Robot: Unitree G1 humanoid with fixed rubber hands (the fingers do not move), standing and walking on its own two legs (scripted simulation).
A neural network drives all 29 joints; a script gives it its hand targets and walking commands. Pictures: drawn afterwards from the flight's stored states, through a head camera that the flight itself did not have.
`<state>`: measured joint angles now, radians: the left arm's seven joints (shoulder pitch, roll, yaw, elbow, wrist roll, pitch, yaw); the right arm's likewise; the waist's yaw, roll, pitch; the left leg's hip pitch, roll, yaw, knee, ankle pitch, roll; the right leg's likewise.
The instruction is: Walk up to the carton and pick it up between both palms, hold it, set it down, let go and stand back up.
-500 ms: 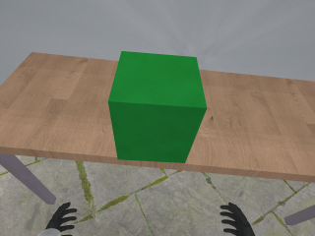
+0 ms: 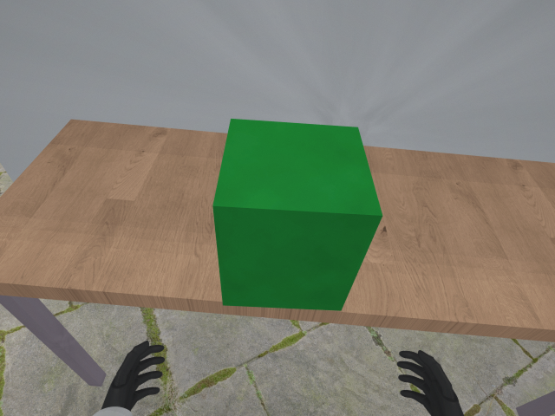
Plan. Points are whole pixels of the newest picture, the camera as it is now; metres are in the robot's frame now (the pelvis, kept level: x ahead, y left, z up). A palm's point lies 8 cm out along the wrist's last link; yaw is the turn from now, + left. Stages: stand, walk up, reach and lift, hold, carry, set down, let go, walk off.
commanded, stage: reach and lift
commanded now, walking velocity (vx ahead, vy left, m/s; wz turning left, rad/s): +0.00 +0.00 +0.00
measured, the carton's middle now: (288, 219) +0.42 +0.02 +0.06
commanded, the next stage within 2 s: none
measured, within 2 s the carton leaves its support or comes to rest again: neither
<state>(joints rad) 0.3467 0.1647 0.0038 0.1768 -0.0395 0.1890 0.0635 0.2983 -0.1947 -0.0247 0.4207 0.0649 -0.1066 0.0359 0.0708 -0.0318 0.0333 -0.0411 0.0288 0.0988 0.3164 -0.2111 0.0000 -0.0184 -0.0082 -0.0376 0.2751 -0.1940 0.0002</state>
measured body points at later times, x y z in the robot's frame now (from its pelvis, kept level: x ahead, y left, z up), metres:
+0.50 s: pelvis -0.02 -0.01 +0.00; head -0.02 +0.00 +0.45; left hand +0.18 +0.21 +0.00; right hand +0.20 -0.20 +0.01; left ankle -0.02 +0.11 -0.75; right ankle -0.02 -0.12 -0.75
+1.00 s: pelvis -0.01 -0.01 +0.00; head +0.00 +0.00 +0.45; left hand +0.25 +0.20 +0.07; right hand +0.27 -0.19 +0.07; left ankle -0.02 +0.11 -0.75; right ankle -0.02 -0.12 -0.75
